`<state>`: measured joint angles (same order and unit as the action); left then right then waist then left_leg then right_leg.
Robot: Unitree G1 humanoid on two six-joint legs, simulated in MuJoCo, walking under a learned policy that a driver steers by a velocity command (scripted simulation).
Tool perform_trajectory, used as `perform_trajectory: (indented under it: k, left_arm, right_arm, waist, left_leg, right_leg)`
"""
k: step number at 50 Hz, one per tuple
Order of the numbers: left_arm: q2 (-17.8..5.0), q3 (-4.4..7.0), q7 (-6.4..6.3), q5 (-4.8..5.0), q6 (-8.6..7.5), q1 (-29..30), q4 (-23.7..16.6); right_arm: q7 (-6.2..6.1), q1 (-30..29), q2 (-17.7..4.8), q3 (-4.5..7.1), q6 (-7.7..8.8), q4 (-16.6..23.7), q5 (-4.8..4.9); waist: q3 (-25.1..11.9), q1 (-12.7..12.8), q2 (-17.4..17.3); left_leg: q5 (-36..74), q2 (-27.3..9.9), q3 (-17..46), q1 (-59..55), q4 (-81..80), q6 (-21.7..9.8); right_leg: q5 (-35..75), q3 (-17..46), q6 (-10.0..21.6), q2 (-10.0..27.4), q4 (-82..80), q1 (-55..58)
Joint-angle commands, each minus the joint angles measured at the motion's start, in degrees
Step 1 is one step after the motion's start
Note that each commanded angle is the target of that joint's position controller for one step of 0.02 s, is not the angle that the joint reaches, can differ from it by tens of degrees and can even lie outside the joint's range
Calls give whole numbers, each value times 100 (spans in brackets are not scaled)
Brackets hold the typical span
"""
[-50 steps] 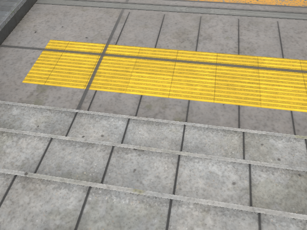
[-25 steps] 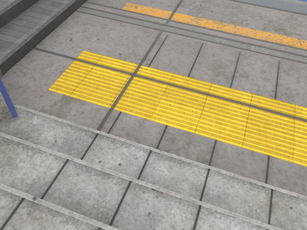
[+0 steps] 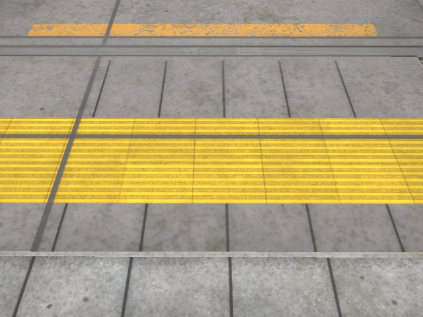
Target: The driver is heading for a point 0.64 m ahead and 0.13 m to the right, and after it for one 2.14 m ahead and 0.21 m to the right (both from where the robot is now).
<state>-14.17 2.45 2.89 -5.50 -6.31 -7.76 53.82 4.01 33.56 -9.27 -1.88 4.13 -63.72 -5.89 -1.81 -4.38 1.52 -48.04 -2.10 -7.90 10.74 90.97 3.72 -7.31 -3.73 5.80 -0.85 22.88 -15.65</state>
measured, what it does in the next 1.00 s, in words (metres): goes down, turning right: left foot 0.17 m lower, then right foot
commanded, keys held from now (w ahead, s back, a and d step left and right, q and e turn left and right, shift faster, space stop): w+e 0.86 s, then w+q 0.14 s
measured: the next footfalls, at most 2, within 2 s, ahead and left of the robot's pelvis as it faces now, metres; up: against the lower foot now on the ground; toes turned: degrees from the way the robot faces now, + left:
left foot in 0.34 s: +0.38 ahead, +0.15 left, -0.17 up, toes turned -11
right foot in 0.92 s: +0.47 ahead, -0.17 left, -0.17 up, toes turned -38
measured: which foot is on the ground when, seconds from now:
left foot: up 0.00-0.32, down 0.34-0.94, up 0.96-1.00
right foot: down 0.00-0.36, up 0.38-0.90, down 0.92-1.00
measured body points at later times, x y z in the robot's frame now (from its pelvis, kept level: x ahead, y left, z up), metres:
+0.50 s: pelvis +0.30 +0.07 -0.19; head +0.30 +0.08 +0.26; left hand +0.38 +0.30 -0.34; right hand +0.26 -0.18 -0.33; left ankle +0.34 +0.15 -0.91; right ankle +0.22 -0.05 -0.67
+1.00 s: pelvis +0.51 -0.06 -0.21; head +0.51 -0.05 +0.24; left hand +0.75 +0.07 -0.33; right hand +0.31 -0.23 -0.35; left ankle +0.40 +0.15 -0.83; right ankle +0.44 -0.14 -0.91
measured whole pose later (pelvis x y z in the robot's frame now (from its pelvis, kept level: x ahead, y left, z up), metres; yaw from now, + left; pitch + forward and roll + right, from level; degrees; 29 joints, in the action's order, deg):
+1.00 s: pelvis +0.51 -0.06 -0.21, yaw -35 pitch +1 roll -2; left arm -12.8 2.7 2.1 -4.9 -7.5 -12.3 49.0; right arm 5.2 27.9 -14.1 2.1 6.5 -59.9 -4.6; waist -1.5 -1.7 -1.8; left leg -33.5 -6.1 -3.9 10.6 67.5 -2.8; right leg -26.6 -4.3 2.0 -1.1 46.8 -22.0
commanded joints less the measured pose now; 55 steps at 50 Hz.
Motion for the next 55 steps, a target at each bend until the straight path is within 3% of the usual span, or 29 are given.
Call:
perform_trajectory:
  k: [1, 2, 3, 5, 7, 8, 11, 13, 16, 18, 19, 20, 21, 22, 23, 25, 27, 32, 36, 39, 45, 47, 48, 49, 50, 51, 52, 53, 55]
  left_arm:
    - [-1115, 469, -194, 132, 57, -4014, 964]
    - [-795, 303, -127, 135, 88, -3105, 816]
    - [82, -65, -126, 60, 35, -1566, 343]
    - [-181, -166, 19, 134, 28, -370, -292]
    - [-564, -83, 108, 165, -56, -806, -184]
    - [-709, -58, 113, -28, -136, -651, -403]
    - [-40, -224, -273, 157, -302, -2018, -104]
    - [-490, -251, -162, 11, -174, -2196, -81]
    - [-603, -269, -22, 147, 18, -2330, -242]
    - [-567, -323, 236, 20, 81, -2094, -274]
    - [642, -436, 323, 211, 103, -4234, 172]
    - [128, -392, 402, 390, 121, -3993, -142]
    - [-313, -272, 299, 390, 142, -2686, -661]
    - [-428, -234, 105, 354, 143, -1595, -839]
    - [57, -429, 10, 279, 205, -1929, -643]
    - [385, -520, 95, 208, 313, -1950, -603]
    - [184, -447, 277, 109, 255, -1747, -581]
    - [-116, -171, 313, 287, 100, -478, -854]
    - [-27, -201, 325, 64, 200, -562, -826]
    - [30, -206, 294, 234, 211, 90, -1122]
    - [-369, 85, 235, 223, 149, -278, -1151]
    - [-980, 471, -42, 200, -43, -2214, -361]
    - [-1109, 431, -200, 12, -83, -3335, 124]
    - [-807, 306, -245, -92, -124, -4204, 331]
    - [-591, 278, -266, -17, -209, -3527, 397]
    - [-1235, 414, -387, 572, 198, -2170, 276]
    - [-799, 292, -339, 612, 347, -1709, 48]
    - [618, -200, -164, 220, 162, -1830, 121]
    - [1011, -460, -282, 32, -13, -528, -526]
  right_arm:
    - [302, -2139, -611, 50, 436, 1700, 392]
    - [132, -2392, -783, 163, 425, 1807, 388]
    - [-112, -1927, -851, 218, 406, 1609, 92]
    - [-243, -1554, -558, 150, 209, 1249, -21]
    - [-170, -1446, -179, -21, 36, 1480, 32]
    - [-126, -850, -95, -91, 73, 1358, -7]
    - [-138, -2474, -547, -155, 36, 1733, 22]
    - [-120, -2404, -625, -124, -82, 1856, 123]
    - [-98, -2032, -1125, 117, -39, 1832, 91]
    - [-157, 227, -2024, 614, 129, 1119, 199]
    - [9, 253, -2214, 650, 172, 1212, 137]
    - [99, 307, -2249, 647, 70, 1318, -66]
    - [190, -100, -2125, 617, -39, 1357, 25]
    - [203, -537, -1406, 401, 13, 1406, 136]
    - [133, -1123, -594, 149, 80, 1523, -75]
    - [-109, -1174, -170, 51, 248, 1251, -20]
    - [-405, -1370, -176, 51, 592, 1252, 88]
    - [-299, -442, -1136, 177, 525, 615, -85]
    - [-370, -122, -789, 147, 489, 368, -138]
    - [-506, 422, -796, 195, 461, 107, -38]
    - [-393, -198, -1581, 504, 416, 371, 35]
    - [3, -867, -1979, 702, 337, 508, -29]
    - [252, -682, -958, 470, 332, 709, -161]
    - [424, -1742, -670, 404, 425, 1424, 263]
    - [353, -2788, -555, 436, 464, 1933, 450]
    - [-166, -1791, -984, 656, 234, 1394, 937]
    - [-368, -1324, -890, 611, 20, 1237, 744]
    - [-122, -1772, -391, 441, 110, 1422, -67]
    - [2, -994, 6, 301, 82, 1146, -422]
  waist:
    - [-1122, 2250, -320]
    - [-436, 1618, -716]
    - [337, 631, -1010]
    - [1098, 78, 298]
    - [556, -90, -93]
    - [422, -227, -195]
    - [513, 1079, -550]
    - [553, 687, -126]
    - [833, 439, -95]
    - [-89, -567, -593]
    - [-2268, 498, -2114]
    - [-1967, 150, -1549]
    - [-1157, -112, -1252]
    - [-49, -32, -461]
    - [296, 477, 37]
    - [958, 941, -140]
    - [759, 636, -283]
    - [504, 530, -412]
    - [511, 461, -336]
    - [783, 110, -533]
    - [715, 557, -1148]
    - [206, 1506, -439]
    - [-1200, 1565, 989]
    - [-1241, 1970, 214]
    - [263, 1846, 57]
    - [990, 947, 327]
    - [1021, 699, -66]
    - [577, 620, -418]
    - [583, 109, -35]
  left_leg:
    - [93, -18, 1311, 7254, 1810, 581]
    - [463, -325, 1303, 6381, 826, 121]
    - [2615, -774, 1707, 4989, -1733, -307]
    - [3365, -686, 1122, 2121, -3128, -540]
    - [4028, -479, 826, 848, -3324, -505]
    - [5370, -233, 599, -43, -2824, -484]
    - [8128, -566, 1402, 2126, -6167, -233]
    - [7759, -282, 730, 152, -5851, -163]
    - [7164, -214, 682, -708, -7150, -294]
    - [7699, -1003, 1096, -2764, -6636, -1381]
    - [10967, -2242, 1841, -5168, -4515, -2570]
    - [10379, -2502, 3008, -4816, -4951, -2819]
    - [7453, -2932, 3683, -3817, -5786, -2819]
    - [3849, -2642, 3605, -2137, -6595, -2406]
    - [3542, -2313, 2702, -703, -6832, -1891]
    - [3852, -1980, 2090, 1141, -7372, -1736]
    - [3771, -1201, 905, 1727, -7659, -1544]
    - [7177, -1790, 622, -23, -7408, -1470]
    - [6976, -1633, 86, -826, -6896, -1286]
    - [7133, -1832, 145, -1918, -6825, -1299]
    - [9416, -1578, -707, -318, -6087, -1213]
    - [8065, -1037, -636, 1849, -3421, -1046]
    - [1733, -95, -353, 3395, -917, -634]
    - [769, 408, 919, 4486, -543, -822]
    - [1407, 32, 1376, 4963, -1314, -995]
    - [1935, -176, 1387, 4477, -1406, -789]
    - [2051, -291, 1493, 3498, -1855, -677]
    - [2577, -581, 1354, 3009, -2074, -934]
    - [5739, -534, 1368, 1584, -3749, -1228]
  right_leg:
    - [4586, 2984, 2120, 2345, 1453, 7140]
    - [2374, 2709, 1758, 2111, 802, 5000]
    - [1339, 2082, 1266, 1564, 355, 2238]
    - [1042, 1750, 1627, 1224, -433, -2039]
    - [331, 1829, 1403, 798, -72, -3056]
    - [475, 1561, 1213, 483, 608, -3806]
    - [-1915, 1584, 605, 93, 2196, -1390]
    - [-2749, 1954, 599, -31, 2397, -2841]
    - [-2985, 2641, 444, -2, 3384, -2218]
    - [-1296, 2332, -383, -279, 6269, -2372]
    - [-3987, 1300, -578, -722, 9325, -3854]
    - [-3850, 1173, -604, -746, 10754, -5289]
    - [-3274, 1071, -659, -437, 10875, -6393]
    - [-2191, 1036, -600, 43, 10248, -6802]
    - [-702, 1491, -330, 592, 8865, -5618]
    - [-47, 1395, -156, 1038, 7745, -4565]
    - [1448, 983, -105, 879, 4901, -3641]
    - [1628, 946, -177, 565, 3660, -3426]
    - [1084, 754, -185, 520, 4249, -3443]
    - [467, 736, -194, 575, 3769, -4108]
    - [-1110, -461, -196, -196, 3204, -722]
    - [411, -437, 209, -597, 1985, 2796]
    - [2305, 1607, 1608, 1056, 1615, 5053]
    - [2192, 3076, 1925, 1854, 655, 5086]
    - [691, 3341, 1579, 2120, 255, 3336]
    - [2307, 2962, 1171, 2140, 605, 2192]
    - [2322, 2452, 924, 2145, 494, 894]
    - [70, 1579, 989, 1921, 547, -37]
    - [-1050, 458, 439, 981, 810, -2011]
Keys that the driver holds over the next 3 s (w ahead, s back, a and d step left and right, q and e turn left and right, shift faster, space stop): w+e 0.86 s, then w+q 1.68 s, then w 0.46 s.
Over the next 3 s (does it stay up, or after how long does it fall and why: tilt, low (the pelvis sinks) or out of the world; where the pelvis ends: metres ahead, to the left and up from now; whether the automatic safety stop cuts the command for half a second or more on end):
stays up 1.60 -0.27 -0.50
